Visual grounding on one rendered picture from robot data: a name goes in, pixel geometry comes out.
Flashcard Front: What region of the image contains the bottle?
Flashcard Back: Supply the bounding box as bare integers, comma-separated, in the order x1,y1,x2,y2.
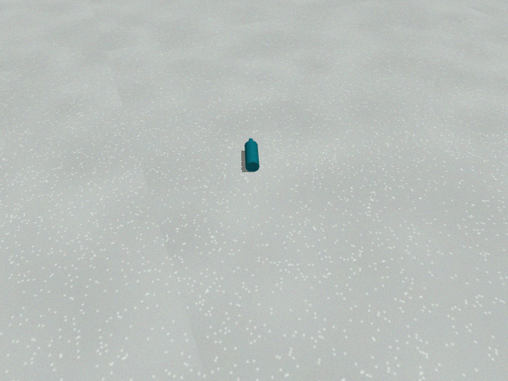
244,138,260,172

